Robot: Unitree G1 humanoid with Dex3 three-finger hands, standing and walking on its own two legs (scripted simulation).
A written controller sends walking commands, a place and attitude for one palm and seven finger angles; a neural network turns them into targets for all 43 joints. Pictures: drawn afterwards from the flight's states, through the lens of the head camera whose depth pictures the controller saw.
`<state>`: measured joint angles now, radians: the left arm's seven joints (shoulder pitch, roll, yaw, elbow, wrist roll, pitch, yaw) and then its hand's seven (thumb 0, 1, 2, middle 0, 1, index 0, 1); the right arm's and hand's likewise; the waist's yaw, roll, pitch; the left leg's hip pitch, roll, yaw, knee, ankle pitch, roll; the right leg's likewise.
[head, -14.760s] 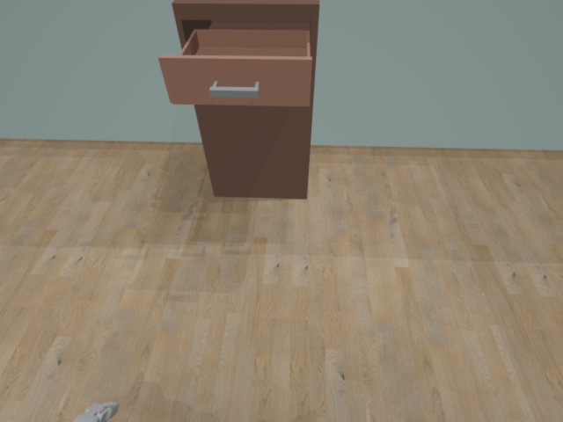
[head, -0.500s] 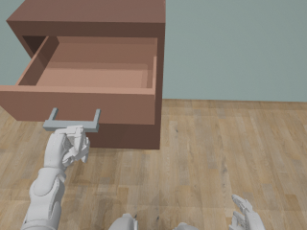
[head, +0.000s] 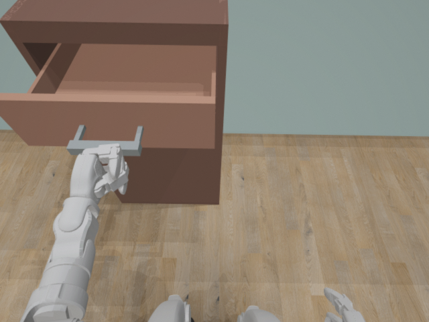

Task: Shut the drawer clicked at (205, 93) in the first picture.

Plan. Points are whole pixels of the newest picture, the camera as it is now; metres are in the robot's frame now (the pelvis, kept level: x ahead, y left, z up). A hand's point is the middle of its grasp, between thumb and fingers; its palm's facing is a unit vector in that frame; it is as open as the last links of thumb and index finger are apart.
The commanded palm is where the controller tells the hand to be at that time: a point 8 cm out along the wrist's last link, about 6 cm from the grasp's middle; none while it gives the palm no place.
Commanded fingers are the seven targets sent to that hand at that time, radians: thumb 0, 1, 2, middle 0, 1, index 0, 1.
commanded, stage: push the drawer shut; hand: left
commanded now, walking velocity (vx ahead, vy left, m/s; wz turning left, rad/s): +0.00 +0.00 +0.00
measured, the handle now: (108, 139) +0.45 +0.22 +0.06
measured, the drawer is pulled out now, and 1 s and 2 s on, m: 0.18 0.06 0.00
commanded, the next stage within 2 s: pull the fist back off the drawer in 1.70 s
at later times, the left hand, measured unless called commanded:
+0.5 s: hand (133, 147) +0.43 +0.16 +0.05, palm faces -0.01 -1.00 -0.05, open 3.4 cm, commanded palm +0.42 +0.22 +0.06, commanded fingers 0.00 0.90 0.90 -1.40 -1.60 -1.40 -1.60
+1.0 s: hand (135, 124) +0.49 +0.17 +0.06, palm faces -0.02 -1.00 -0.03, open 3.4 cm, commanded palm +0.48 +0.22 +0.06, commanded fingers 0.00 0.90 0.90 -1.40 -1.60 -1.40 -1.60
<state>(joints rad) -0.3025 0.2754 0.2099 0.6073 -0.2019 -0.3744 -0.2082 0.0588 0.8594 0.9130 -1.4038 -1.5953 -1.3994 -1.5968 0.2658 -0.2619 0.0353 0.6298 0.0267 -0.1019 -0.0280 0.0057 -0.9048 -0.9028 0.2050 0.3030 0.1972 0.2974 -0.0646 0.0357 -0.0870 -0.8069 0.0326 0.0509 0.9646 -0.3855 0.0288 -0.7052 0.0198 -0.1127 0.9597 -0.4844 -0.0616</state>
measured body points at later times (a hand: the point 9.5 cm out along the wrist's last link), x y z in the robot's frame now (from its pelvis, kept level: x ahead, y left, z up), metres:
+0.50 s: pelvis +0.00 +0.01 -0.01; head +0.09 +0.01 +0.44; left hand +0.43 +0.22 +0.06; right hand +0.07 -0.25 -0.13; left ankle +0.05 +0.10 -0.68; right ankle -0.01 -0.08 -0.68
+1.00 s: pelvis +0.00 +0.00 -0.02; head +0.11 +0.01 +0.42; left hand +0.49 +0.22 +0.06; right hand +0.02 -0.26 -0.14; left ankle +0.05 +0.10 -0.68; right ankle -0.01 -0.08 -0.68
